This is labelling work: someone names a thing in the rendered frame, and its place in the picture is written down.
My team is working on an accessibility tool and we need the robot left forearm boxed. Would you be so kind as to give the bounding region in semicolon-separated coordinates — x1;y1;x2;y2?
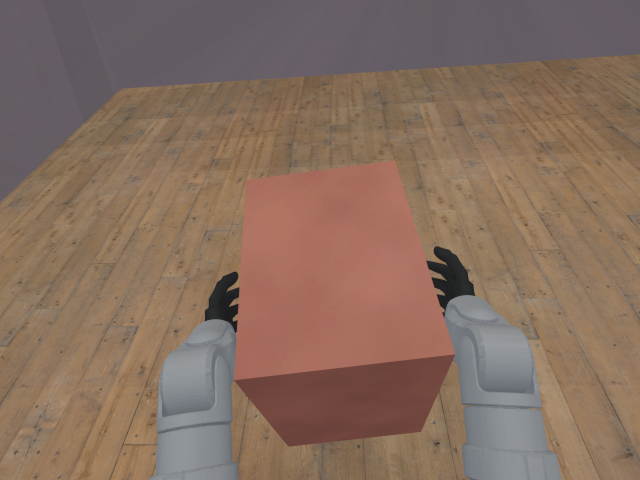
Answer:
148;319;238;480

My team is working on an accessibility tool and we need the robot right hand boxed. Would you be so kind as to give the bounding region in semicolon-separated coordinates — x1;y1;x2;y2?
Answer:
426;246;475;316

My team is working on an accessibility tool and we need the robot left hand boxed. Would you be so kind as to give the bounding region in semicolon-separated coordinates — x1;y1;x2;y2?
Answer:
204;272;240;333

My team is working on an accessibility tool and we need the robot right forearm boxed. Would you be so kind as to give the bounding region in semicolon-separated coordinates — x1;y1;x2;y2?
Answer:
444;295;562;480

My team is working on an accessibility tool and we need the carton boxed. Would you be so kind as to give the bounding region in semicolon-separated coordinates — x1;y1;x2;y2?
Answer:
234;160;455;447

